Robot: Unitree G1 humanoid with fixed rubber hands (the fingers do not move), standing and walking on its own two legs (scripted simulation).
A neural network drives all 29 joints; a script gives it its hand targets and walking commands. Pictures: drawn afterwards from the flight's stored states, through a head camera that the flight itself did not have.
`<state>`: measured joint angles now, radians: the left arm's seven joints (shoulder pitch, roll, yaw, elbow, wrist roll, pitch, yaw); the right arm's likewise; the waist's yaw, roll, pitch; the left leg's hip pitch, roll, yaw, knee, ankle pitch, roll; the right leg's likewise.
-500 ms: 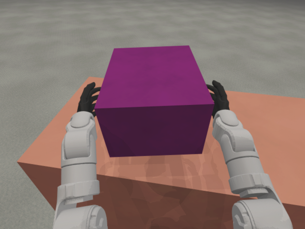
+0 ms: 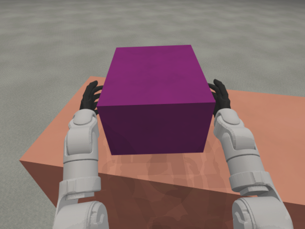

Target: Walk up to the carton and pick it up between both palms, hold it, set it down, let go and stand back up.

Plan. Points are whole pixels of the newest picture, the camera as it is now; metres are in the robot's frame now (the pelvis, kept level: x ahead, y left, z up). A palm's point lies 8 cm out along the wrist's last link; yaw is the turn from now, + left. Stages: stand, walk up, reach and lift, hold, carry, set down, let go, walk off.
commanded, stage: hold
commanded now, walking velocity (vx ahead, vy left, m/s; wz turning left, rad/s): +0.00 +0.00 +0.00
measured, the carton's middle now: (155, 94) +0.46 -0.01 +0.16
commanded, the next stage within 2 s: set down in 0.02 s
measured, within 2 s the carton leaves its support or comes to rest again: neither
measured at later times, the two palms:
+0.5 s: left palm (101, 113) +0.39 +0.14 +0.15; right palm (223, 122) +0.35 -0.19 +0.13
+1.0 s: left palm (111, 116) +0.40 +0.12 +0.12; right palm (228, 128) +0.35 -0.21 +0.11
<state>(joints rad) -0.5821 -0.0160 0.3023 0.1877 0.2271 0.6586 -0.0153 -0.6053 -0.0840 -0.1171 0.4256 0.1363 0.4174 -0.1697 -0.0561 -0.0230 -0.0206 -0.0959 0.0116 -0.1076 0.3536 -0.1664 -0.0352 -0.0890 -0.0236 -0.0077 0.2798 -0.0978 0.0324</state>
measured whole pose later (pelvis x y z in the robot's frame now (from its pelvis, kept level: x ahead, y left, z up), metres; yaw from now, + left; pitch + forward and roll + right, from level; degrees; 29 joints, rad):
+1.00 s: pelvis +0.03 +0.01 +0.00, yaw +0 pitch -4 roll -1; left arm -0.53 -0.02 0.25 0.44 0.22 0.34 0.00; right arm -0.45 -0.03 -0.19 0.55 0.01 0.08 -0.14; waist -0.12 -0.02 0.01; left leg -0.06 0.01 -0.08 0.32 -0.18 -0.02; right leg -0.06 -0.03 -0.01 0.25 -0.12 0.04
